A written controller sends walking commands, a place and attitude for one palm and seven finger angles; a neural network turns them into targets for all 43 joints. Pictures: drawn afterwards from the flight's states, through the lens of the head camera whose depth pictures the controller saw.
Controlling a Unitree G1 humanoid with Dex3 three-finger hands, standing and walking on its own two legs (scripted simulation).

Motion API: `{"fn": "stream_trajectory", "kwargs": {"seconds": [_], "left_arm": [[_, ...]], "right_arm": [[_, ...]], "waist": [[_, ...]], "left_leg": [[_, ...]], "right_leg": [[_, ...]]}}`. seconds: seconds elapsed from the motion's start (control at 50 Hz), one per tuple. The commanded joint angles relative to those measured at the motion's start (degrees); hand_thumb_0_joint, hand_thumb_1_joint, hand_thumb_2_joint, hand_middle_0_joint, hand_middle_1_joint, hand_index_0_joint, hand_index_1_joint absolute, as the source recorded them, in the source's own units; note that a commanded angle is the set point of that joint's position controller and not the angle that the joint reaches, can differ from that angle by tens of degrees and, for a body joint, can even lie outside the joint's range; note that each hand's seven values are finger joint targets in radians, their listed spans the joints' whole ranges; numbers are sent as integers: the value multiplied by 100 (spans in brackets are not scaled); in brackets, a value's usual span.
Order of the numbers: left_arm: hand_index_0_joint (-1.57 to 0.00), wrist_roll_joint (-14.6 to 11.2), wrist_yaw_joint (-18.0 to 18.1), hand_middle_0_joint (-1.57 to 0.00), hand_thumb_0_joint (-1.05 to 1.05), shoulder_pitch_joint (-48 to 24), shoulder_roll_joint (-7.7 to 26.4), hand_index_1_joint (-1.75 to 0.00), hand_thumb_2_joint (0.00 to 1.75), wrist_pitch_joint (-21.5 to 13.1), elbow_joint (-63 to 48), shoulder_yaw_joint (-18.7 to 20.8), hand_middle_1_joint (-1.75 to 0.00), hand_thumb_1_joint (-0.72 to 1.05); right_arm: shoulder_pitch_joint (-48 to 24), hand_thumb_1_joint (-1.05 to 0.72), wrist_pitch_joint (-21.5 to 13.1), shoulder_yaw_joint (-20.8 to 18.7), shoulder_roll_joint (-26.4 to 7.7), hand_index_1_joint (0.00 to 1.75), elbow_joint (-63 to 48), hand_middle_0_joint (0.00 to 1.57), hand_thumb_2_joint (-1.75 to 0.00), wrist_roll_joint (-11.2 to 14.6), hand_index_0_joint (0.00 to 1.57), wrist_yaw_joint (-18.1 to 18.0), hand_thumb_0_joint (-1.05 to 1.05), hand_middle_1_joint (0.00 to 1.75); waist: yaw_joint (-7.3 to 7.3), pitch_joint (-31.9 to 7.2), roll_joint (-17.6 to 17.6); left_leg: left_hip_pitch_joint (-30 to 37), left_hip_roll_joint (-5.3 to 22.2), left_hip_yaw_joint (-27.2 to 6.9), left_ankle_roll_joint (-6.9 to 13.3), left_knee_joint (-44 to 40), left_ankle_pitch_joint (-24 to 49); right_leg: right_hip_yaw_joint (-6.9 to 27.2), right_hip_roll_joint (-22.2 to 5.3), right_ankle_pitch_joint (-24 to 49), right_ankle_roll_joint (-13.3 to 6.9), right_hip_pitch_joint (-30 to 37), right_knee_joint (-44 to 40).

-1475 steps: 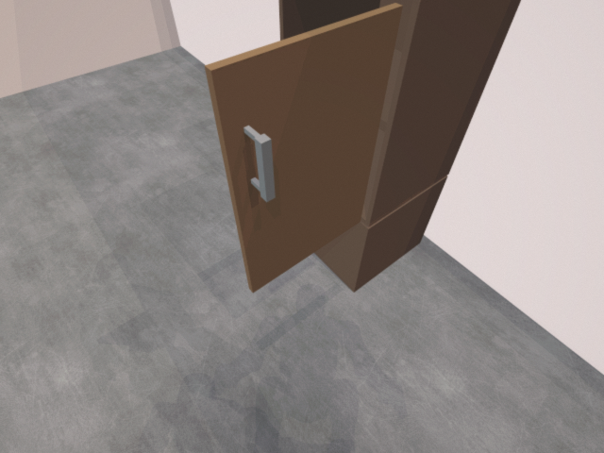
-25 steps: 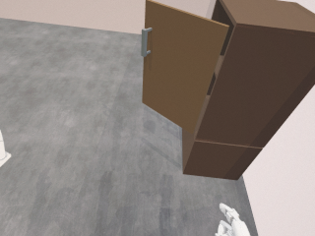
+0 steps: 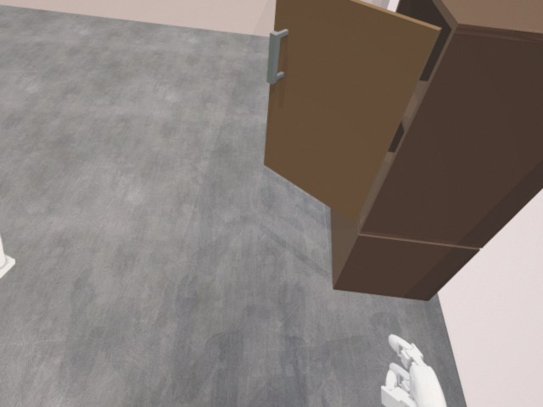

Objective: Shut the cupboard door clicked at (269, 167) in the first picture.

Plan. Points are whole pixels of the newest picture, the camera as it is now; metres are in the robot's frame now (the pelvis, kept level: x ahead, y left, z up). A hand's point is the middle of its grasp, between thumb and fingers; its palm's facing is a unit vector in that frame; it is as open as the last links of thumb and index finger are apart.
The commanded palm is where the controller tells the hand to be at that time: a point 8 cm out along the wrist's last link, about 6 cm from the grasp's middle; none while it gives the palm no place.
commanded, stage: stop stepping back and stand still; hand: left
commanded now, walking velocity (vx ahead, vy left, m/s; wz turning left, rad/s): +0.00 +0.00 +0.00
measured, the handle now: (278, 56) +0.91 +0.02 +0.08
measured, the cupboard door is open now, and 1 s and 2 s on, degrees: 55 55 55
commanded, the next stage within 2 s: let the arm hang, fingers relaxed in 0.22 s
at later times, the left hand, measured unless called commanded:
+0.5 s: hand (102, 371) +0.18 +0.25 -0.06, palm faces +0.02 -0.92 -0.39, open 7.4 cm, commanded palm none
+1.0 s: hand out of the picture -0.07 +0.20 -0.16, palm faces +0.02 -0.98 -0.22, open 7.3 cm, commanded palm none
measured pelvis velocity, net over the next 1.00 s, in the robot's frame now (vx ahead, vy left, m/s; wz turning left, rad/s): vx -0.01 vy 0.01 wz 0.00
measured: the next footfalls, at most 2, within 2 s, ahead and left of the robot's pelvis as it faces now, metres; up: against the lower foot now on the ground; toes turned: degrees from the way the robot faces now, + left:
none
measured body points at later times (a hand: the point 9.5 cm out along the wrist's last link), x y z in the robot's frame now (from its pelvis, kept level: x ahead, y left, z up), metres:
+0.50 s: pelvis -0.01 +0.03 -0.01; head -0.02 +0.00 +0.44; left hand +0.18 +0.30 -0.03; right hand +0.15 -0.24 -0.11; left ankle +0.04 +0.10 -0.73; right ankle -0.02 -0.12 -0.73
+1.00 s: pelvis -0.01 +0.01 +0.01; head +0.00 +0.01 +0.46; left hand -0.07 +0.25 -0.15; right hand -0.03 -0.21 -0.15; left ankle +0.04 +0.10 -0.73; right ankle -0.02 -0.12 -0.73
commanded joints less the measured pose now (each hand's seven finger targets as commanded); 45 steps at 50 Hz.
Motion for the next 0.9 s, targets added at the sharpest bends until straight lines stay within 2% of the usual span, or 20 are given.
{"fn": "stream_trajectory", "kwargs": {"seconds": [0.0,0.06,0.08,0.16,0.18,0.2,0.24,0.28,0.3,0.32,0.36,0.4,0.46,0.5,0.6,0.66,0.7,0.76,0.82,0.88], "left_arm": [[-20,-136,16,-20,0,707,220,-30,90,79,284,282,-30,90],[-20,-107,-6,-20,0,294,249,-30,90,141,134,69,-30,90],[-20,-68,-2,-20,0,-51,362,-30,90,141,-121,53,-30,90],[-20,35,35,-20,0,-870,394,-30,90,80,-755,-168,-30,90],[-20,68,76,-20,0,-1128,667,-30,90,36,-1067,21,-30,90],[-20,79,94,-20,0,-1084,547,-30,90,3,-1060,-51,-30,90],[-20,93,135,-20,0,-984,572,-30,90,-62,-1109,33,-30,90],[-20,105,158,-20,0,-691,682,-30,90,-87,-1009,242,-30,90],[-20,486,-757,-20,0,-425,-633,-30,90,796,3979,-2438,-30,90],[-20,396,-864,-20,0,-536,-622,-30,90,1279,4138,-2284,-30,90],[-20,374,-924,-20,0,-830,-762,-30,90,1381,4231,-2367,-30,90],[-20,410,-956,-20,0,-1142,-639,-30,90,1334,4764,-2434,-30,90],[-20,415,-943,-20,0,-1438,-518,-30,90,1294,5755,-2528,-30,90],[-20,384,-896,-20,0,-1489,-611,-30,90,1326,6390,-2641,-30,90],[-20,367,-854,-20,0,-1361,-817,-30,90,1384,7655,-2792,-30,90],[-20,365,-840,-20,0,-1162,-1002,-30,90,1375,8247,-2751,-30,90],[-20,361,-834,-20,0,-1026,-1030,-30,90,1369,8582,-2763,-30,90],[-20,349,-828,-20,0,-916,-1140,-30,90,1346,8997,-2799,-30,90],[-20,352,-807,-20,0,-879,-1248,-30,90,1321,9320,-2829,-30,90],[-20,352,-786,-20,0,-797,-1311,-30,90,1311,9533,-2842,-30,90]], "right_arm": [[-150,-90,-4,-414,-952,30,-645,20,-90,134,20,-5,0,30],[-277,-90,68,-367,-946,30,-667,20,-90,131,20,-59,0,30],[-369,-90,53,-348,-967,30,-662,20,-90,119,20,-87,0,30],[-485,-90,-40,-288,-896,30,-699,20,-90,97,20,-186,0,30],[-529,-90,-64,-283,-917,30,-693,20,-90,68,20,-216,0,30],[-505,-90,-91,-262,-857,30,-670,20,-90,62,20,-223,0,30],[-495,-90,-134,-257,-838,30,-654,20,-90,51,20,-208,0,30],[-459,-90,-144,-273,-857,30,-653,20,-90,30,20,-188,0,30],[-753,-90,-383,-598,-2043,30,583,20,-90,-13,20,354,0,30],[-332,-90,1,-588,-1747,30,561,20,-90,37,20,375,0,30],[-309,-90,161,-521,-1691,30,491,20,-90,-12,20,368,0,30],[-378,-90,281,-460,-1766,30,526,20,-90,-47,20,367,0,30],[-409,-90,384,-406,-1777,30,698,20,-90,-116,20,370,0,30],[-313,-90,480,-336,-1618,30,870,20,-90,-134,20,375,0,30],[-134,-90,659,-245,-1255,30,1390,20,-90,-154,20,359,0,30],[55,-90,696,-267,-1060,30,1712,20,-90,-154,20,302,0,30],[211,-90,703,-294,-1013,30,1893,20,-90,-130,20,268,0,30],[412,-90,700,-315,-932,30,2158,20,-90,-104,20,216,0,30],[641,-90,695,-326,-848,30,2380,20,-90,-74,20,178,0,30],[819,-90,705,-333,-808,30,2565,20,-90,-63,20,164,0,30]], "waist": [[56,-882,-60],[66,-869,-102],[74,-863,139],[117,-729,365],[134,-720,609],[132,-649,693],[150,-625,1004],[169,-616,1094],[-13,87,760],[32,-549,851],[78,-521,976],[134,-375,168],[125,-400,-832],[93,-457,-746],[67,-254,389],[73,-152,973],[91,-196,1074],[80,-54,910],[45,150,294],[30,306,40]], "left_leg": [[201,453,-558,-130,-651,1000],[387,476,-570,-70,-760,1055],[397,472,-592,-63,-813,1103],[366,420,-625,10,-1037,387],[324,384,-636,16,-1050,165],[266,353,-647,13,-1091,21],[242,324,-648,3,-1157,-154],[115,300,-685,-28,-1180,-216],[-144,351,-602,-2,-87,1377],[415,373,-463,-91,-212,1576],[123,591,-747,32,-517,1195],[-140,661,-1010,166,-746,1177],[-6,526,-1119,159,-819,995],[256,422,-1005,113,-823,1034],[364,245,-851,16,-1165,-215],[356,217,-847,-1,-1342,-709],[412,268,-878,15,-1413,-748],[446,318,-898,19,-1507,-792],[552,341,-868,36,-1460,-508],[651,347,-818,49,-1455,-438]], "right_leg": [[551,-410,1757,-65,487,-285],[506,-387,1646,13,268,-302],[474,-391,1664,17,301,-250],[473,-322,1030,50,213,-330],[515,-358,927,32,223,-356],[501,-361,815,9,232,-385],[515,-327,690,-21,232,-419],[488,-329,615,-47,329,-466],[202,-795,1556,-109,-487,176],[546,-790,1330,-146,-509,-97],[212,-544,143,-82,-667,220],[173,-417,55,-81,-362,277],[430,-557,245,-156,-195,-17],[541,-660,214,-180,-239,-88],[673,-671,-396,-175,-332,-501],[637,-621,-378,-226,-281,-651],[580,-593,-201,-234,-170,-689],[559,-579,-121,-235,-169,-791],[575,-623,-112,-224,-285,-925],[572,-617,-265,-216,-449,-1013]]}}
